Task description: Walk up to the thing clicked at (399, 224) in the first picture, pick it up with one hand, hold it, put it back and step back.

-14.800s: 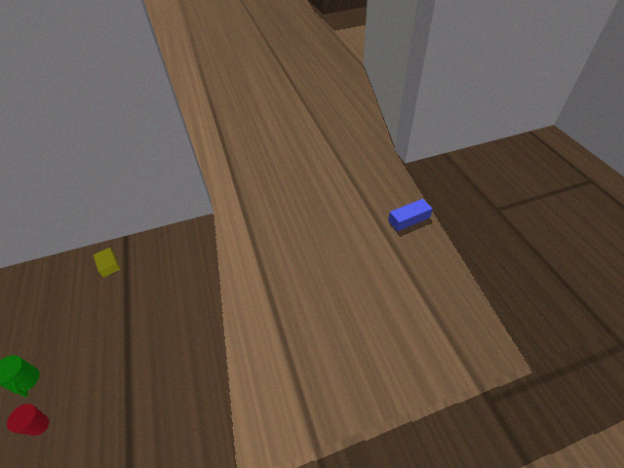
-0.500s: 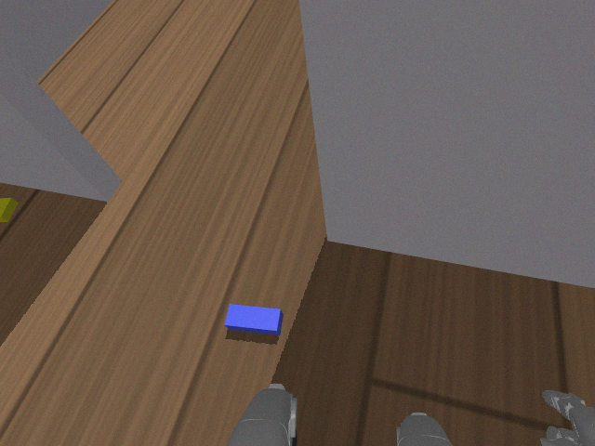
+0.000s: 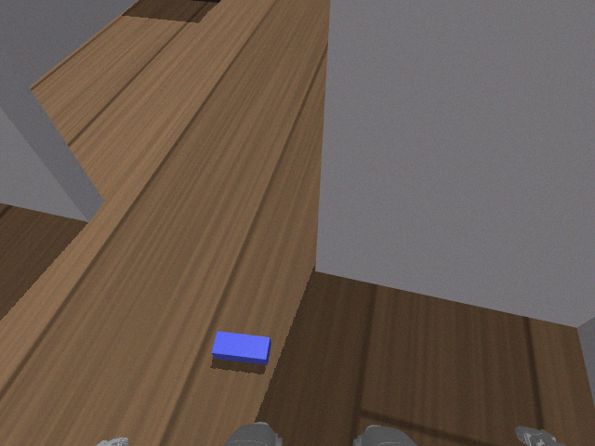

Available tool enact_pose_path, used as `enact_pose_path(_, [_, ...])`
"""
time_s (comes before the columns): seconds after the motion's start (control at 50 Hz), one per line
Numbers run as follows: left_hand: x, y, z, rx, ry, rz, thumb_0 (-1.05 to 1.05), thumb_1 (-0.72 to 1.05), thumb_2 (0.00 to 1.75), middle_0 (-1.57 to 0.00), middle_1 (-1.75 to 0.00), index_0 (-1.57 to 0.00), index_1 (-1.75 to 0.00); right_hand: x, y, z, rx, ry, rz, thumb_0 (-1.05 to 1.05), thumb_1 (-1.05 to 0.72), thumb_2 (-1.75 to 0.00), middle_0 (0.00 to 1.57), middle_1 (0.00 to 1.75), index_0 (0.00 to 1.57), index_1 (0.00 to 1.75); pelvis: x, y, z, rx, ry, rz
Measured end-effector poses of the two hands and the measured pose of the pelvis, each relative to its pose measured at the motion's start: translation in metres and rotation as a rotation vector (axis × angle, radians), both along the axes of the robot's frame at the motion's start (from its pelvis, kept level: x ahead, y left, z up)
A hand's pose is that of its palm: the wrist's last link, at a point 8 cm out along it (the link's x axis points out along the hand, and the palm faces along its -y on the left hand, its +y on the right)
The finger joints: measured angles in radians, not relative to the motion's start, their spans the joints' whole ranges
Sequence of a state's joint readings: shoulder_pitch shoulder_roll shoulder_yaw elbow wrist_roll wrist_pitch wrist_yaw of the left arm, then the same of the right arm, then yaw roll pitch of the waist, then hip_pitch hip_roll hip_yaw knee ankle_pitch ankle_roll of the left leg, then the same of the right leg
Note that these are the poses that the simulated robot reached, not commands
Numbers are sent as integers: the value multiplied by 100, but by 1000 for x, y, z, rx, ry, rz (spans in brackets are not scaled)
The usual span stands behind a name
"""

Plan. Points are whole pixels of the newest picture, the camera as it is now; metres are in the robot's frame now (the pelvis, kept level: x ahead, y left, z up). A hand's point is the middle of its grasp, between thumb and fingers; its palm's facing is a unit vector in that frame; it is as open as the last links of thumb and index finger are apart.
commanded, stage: walk up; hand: left
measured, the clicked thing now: (242, 348) +0.47 +0.22 -0.71
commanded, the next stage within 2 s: stand in 1.22 s
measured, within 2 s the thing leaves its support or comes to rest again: neither
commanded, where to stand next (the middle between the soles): +0.08 -0.02 m, yaw +0 degrees
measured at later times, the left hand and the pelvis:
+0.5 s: hand out of the picture +0.10 +0.24 -0.12, palm faces +0.01 -0.94 -0.33, open 7.4 cm; pelvis +0.00 -0.01 +0.03, yaw +1 degrees
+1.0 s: hand out of the picture +0.07 +0.25 -0.12, palm faces +0.04 -0.95 -0.31, open 7.4 cm; pelvis +0.01 +0.00 +0.04, yaw +2 degrees
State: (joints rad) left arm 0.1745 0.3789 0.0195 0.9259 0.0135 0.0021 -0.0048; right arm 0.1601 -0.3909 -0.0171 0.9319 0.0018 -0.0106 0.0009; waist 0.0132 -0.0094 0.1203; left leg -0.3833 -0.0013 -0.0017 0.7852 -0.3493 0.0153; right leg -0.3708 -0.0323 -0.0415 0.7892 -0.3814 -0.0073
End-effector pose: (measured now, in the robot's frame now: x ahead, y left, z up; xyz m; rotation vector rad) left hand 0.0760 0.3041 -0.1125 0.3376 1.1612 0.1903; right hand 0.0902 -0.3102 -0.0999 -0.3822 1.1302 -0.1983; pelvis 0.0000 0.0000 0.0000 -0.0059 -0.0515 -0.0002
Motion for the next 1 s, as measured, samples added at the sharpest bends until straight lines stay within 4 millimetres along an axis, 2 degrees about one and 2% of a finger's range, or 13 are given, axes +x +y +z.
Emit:
enact_pose_path(0.14, [3, 2, 7, 10, -5, 14, 0, 90, 89, -21, -30, -20, -30, -19, -10, 5, -11, 52, -2, 0, -90, -90, 21, 30, 21, 30, -5, -10, 6, -11, -1, 2])
enact_pose_path(0.32, [-8, -13, 21, 4, 49, 29, 0, 90, 89, -21, -30, -20, -30, -12, -21, 7, 11, 68, -5, 0, -90, -90, 21, 30, 21, 30, 0, -18, 19, 7, 11, 16])
enact_pose_path(0.48, [10, -18, 26, -21, 10, 40, 0, 90, 89, -21, -30, -20, -30, 0, -12, 12, 21, 56, 3, 0, -90, -90, 21, 30, 21, 30, 2, -15, 25, 5, 7, 26])
enact_pose_path(0.66, [27, -11, 25, -58, -28, 48, 0, 90, 89, -21, -30, -20, -30, 2, 2, 24, 10, 61, 17, 0, -90, -90, 21, 30, 21, 30, 3, -6, 31, -2, 13, 28])
enact_pose_path(0.76, [20, -7, 24, -62, -2, 60, 0, 90, 89, -21, -30, -20, -30, 5, 6, 27, 8, 64, 20, 0, -90, -90, 21, 30, 21, 30, 5, -3, 34, -3, 19, 28])
enact_pose_path(1.0, [-15, -5, 24, -45, 105, 109, 0, 90, 90, -21, -30, -20, -30, 24, 11, 23, 32, 64, 34, 0, -90, -90, 21, 30, 21, 30, 14, -4, 37, -3, 27, 37])
